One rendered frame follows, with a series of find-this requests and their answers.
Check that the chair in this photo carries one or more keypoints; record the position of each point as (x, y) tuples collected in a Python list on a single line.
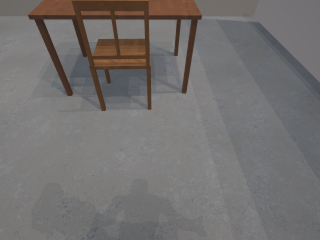
[(116, 54)]

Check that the table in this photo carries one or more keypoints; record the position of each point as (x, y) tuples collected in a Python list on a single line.
[(157, 10)]

